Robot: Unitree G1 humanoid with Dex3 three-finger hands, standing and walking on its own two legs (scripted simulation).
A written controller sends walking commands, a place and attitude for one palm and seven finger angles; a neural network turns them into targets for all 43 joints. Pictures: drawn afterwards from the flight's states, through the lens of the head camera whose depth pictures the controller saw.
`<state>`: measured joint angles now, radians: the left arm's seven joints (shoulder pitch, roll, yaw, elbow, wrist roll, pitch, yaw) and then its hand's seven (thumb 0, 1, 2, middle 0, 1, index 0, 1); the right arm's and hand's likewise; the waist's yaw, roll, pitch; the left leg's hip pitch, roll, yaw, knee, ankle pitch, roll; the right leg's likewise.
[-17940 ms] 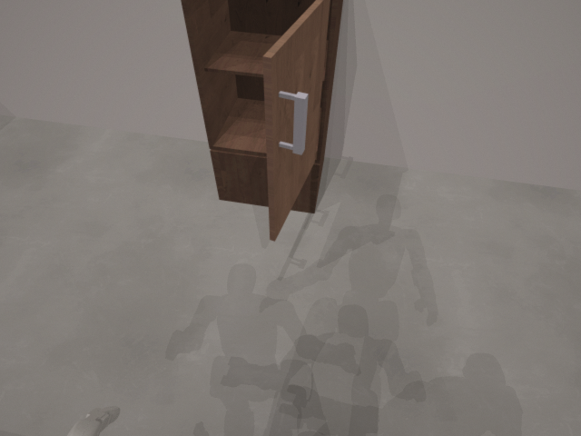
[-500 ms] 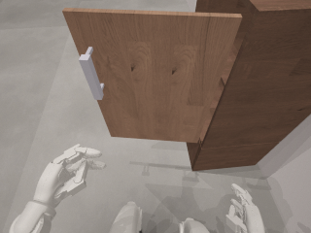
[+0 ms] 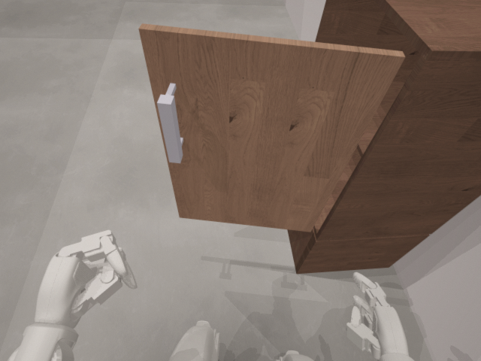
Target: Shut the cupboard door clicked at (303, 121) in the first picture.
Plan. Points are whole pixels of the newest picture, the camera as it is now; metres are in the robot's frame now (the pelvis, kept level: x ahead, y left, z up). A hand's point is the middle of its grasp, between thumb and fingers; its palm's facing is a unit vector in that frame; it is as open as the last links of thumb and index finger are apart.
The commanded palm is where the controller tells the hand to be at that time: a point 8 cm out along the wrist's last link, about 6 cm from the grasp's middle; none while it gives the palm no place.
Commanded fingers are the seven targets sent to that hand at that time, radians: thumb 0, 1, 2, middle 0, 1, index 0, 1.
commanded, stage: raise the hand and make a fist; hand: left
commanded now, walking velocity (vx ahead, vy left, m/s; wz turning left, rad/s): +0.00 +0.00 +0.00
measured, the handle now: (174, 124) +0.52 +0.18 +0.07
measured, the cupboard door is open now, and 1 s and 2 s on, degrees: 80 80 80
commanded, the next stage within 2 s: bring the fist close to the handle in 0.72 s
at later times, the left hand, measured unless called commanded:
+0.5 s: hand (141, 277) +0.22 +0.17 +0.06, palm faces -0.06 -1.00 -0.02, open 3.1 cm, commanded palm +0.20 +0.22 +0.07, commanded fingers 0.00 0.90 0.90 -1.30 -1.50 -1.30 -1.50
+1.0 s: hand (151, 257) +0.25 +0.15 +0.08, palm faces -0.01 -1.00 -0.06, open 3.1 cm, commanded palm +0.23 +0.21 +0.07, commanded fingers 0.00 0.90 0.90 -1.30 -1.50 -1.30 -1.50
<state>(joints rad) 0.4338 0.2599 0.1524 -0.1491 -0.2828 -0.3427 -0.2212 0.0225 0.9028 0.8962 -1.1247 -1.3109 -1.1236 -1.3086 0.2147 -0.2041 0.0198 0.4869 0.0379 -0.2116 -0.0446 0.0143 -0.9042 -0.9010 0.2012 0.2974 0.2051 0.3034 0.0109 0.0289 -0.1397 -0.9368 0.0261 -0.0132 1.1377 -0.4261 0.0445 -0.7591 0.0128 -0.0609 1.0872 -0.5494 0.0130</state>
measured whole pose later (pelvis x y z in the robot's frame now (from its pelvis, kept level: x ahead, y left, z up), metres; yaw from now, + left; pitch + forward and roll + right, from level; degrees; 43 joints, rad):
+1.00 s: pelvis +0.01 -0.04 +0.00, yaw +1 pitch +12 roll -2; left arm 0.30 0.26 0.17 0.03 -0.30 -0.39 -0.28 0.02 0.90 0.90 -1.30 -1.50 -1.30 -1.50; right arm 0.24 -0.24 0.02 0.54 0.05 -0.20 -0.06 0.01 -0.90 -0.90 0.20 0.30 0.21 0.30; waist 0.01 0.05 -0.15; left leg -0.89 0.04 -0.03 1.10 -0.43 -0.01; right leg -0.73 0.03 -0.07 1.10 -0.58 -0.03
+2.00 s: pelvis +0.01 -0.03 +0.02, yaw -1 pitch +15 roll -1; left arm -0.34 0.29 0.22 0.63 -0.19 -0.36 -0.20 0.02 0.90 0.90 -1.30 -1.50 -1.30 -1.50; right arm 0.32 -0.26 0.00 0.62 0.04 -0.06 -0.01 0.01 -0.91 -0.90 0.20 0.30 0.21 0.30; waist -0.06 0.03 -0.13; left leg -0.88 0.04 0.01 1.02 -0.40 0.01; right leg -0.75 0.03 -0.03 1.03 -0.53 -0.02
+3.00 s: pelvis +0.00 -0.02 +0.00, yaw -1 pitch +19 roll -3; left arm -0.79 0.45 0.28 1.07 -0.16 -0.38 -0.40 0.02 0.90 0.90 -1.31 -1.50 -1.31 -1.50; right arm 0.35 -0.27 0.01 0.66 0.04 -0.02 -0.01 0.01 -0.91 -0.90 0.20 0.30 0.21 0.30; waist -0.12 0.04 -0.12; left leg -1.06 0.05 -0.01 1.13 -0.41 0.02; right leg -0.90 0.03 -0.05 1.11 -0.54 -0.01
